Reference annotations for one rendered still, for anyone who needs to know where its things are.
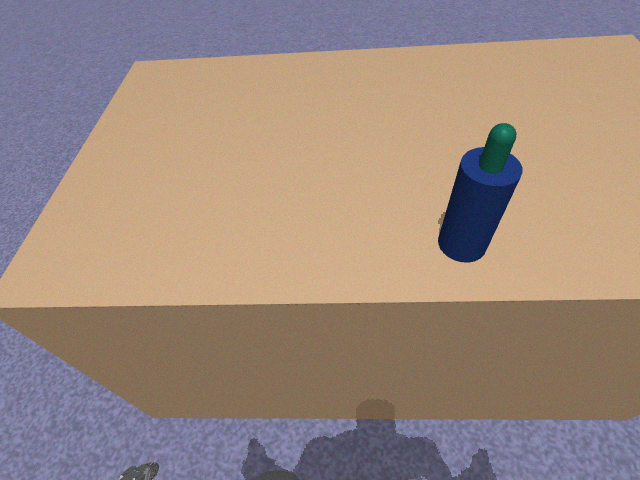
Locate left robot hand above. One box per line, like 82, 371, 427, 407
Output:
119, 462, 159, 480

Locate bottle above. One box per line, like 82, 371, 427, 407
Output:
438, 123, 523, 263

